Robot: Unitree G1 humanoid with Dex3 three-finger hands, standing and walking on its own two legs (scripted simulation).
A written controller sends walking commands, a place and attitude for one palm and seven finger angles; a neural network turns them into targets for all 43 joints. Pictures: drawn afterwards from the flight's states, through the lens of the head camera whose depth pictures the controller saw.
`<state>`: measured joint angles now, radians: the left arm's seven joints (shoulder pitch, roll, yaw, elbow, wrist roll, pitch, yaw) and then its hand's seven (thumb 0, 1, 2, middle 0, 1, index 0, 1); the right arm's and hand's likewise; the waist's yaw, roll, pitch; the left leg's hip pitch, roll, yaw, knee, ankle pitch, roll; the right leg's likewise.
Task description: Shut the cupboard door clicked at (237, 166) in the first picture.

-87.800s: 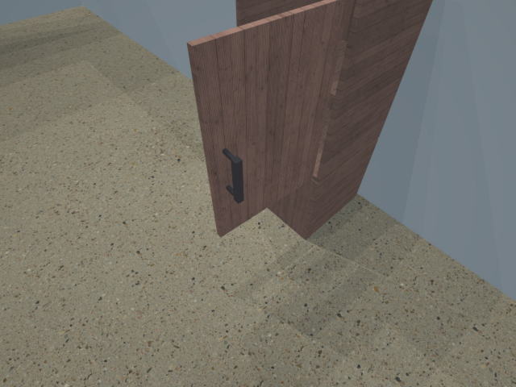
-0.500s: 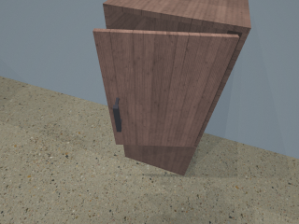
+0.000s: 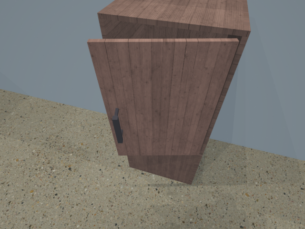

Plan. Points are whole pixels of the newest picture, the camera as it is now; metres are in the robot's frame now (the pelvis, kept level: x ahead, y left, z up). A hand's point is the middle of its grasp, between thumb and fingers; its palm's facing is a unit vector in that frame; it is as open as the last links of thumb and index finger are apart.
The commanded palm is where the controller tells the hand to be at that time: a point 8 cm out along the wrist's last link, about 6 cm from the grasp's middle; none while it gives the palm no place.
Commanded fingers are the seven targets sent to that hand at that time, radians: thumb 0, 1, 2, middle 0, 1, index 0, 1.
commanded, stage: raise the hand and make a fist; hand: left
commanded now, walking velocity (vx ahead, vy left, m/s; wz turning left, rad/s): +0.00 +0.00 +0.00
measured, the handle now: (118, 126) +0.48 +0.16 -0.08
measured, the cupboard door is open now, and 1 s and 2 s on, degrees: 17 17 17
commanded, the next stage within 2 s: bring the fist close to the handle in 1.96 s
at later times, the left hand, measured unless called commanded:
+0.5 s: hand out of the picture +0.13 +0.17 -0.11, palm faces +0.15 -0.99 -0.01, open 6.0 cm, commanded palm +0.12 +0.22 -0.07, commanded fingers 0.00 0.90 0.90 -0.62 -0.76 -0.62 -0.76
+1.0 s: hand (87, 218) +0.17 +0.19 -0.07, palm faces +0.10 -0.99 -0.05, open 3.7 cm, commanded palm +0.14 +0.23 -0.07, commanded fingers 0.00 0.90 0.90 -1.08 -1.26 -1.08 -1.26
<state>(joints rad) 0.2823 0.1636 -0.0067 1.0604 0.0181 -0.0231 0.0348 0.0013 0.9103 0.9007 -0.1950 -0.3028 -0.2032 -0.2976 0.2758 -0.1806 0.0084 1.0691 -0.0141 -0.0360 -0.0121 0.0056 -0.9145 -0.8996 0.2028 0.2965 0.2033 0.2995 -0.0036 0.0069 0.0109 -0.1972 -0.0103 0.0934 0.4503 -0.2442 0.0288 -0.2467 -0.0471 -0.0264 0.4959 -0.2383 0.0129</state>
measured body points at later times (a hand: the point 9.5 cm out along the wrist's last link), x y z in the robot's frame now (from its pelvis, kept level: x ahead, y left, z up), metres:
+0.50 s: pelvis -0.02 -0.04 -0.12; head +0.06 -0.01 +0.33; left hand +0.11 +0.22 -0.11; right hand +0.25 -0.27 -0.15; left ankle +0.00 +0.10 -0.74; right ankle +0.02 -0.13 -0.74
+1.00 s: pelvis -0.03 -0.02 -0.12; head +0.05 +0.00 +0.32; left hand +0.15 +0.24 -0.06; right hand +0.14 -0.26 -0.21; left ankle +0.00 +0.10 -0.74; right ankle +0.02 -0.13 -0.74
